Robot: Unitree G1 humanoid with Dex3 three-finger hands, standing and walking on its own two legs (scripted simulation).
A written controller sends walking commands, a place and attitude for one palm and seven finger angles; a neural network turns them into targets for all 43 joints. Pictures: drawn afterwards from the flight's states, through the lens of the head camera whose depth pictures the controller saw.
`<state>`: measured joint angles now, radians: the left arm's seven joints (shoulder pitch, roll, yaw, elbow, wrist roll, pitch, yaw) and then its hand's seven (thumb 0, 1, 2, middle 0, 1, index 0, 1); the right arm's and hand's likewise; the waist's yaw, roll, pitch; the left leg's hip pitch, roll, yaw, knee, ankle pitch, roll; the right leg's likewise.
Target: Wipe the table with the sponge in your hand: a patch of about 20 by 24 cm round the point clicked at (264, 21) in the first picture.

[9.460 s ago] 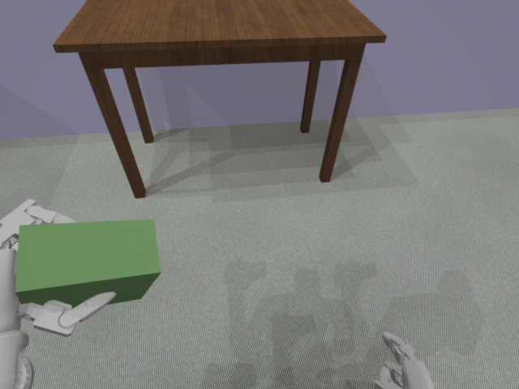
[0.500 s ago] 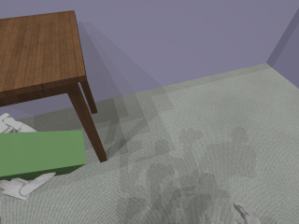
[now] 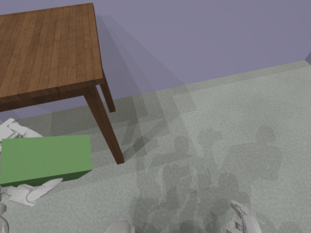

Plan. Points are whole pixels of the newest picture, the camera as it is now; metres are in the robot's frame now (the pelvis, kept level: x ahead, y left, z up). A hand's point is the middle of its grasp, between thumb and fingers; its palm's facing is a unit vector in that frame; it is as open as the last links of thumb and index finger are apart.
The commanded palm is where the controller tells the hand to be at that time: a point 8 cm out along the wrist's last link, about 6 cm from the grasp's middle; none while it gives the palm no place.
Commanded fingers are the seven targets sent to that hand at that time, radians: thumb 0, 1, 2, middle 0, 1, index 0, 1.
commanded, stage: take the last steps up to it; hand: left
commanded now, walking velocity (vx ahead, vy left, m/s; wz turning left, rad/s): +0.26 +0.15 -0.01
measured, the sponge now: (60, 161) +0.23 +0.20 +0.13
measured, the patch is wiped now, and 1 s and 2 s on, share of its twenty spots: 0.00 0.00 0.00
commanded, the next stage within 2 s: come to a stop and stand still in 0.46 s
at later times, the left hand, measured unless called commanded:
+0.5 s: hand (36, 110) +0.32 +0.28 +0.17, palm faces +0.35 -0.78 -0.52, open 10.1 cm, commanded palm +0.27 +0.32 +0.17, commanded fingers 0.00 0.10 1.30 -1.20 -1.60 -1.20 -1.60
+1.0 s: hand (33, 97) +0.36 +0.29 +0.17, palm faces +0.30 -0.83 -0.48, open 10.1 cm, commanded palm +0.30 +0.35 +0.17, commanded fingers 0.00 0.10 1.30 -1.20 -1.60 -1.20 -1.60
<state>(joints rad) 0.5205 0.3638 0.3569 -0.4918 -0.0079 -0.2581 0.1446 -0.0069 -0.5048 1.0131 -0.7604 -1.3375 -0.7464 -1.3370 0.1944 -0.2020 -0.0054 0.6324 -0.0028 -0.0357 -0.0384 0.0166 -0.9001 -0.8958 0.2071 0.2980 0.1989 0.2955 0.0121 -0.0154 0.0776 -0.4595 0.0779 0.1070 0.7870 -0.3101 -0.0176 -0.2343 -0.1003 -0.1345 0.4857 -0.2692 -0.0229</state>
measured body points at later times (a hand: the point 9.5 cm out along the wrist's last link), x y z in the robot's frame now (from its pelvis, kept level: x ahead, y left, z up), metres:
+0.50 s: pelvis +0.10 +0.05 -0.01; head +0.14 +0.02 +0.43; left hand +0.30 +0.31 +0.19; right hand +0.25 -0.17 -0.14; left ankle +0.07 +0.18 -0.67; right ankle +0.09 -0.03 -0.74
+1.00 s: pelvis +0.13 +0.08 -0.02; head +0.18 +0.08 +0.43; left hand +0.33 +0.34 +0.20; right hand +0.31 -0.12 -0.10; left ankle +0.20 +0.22 -0.74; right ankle +0.12 +0.00 -0.74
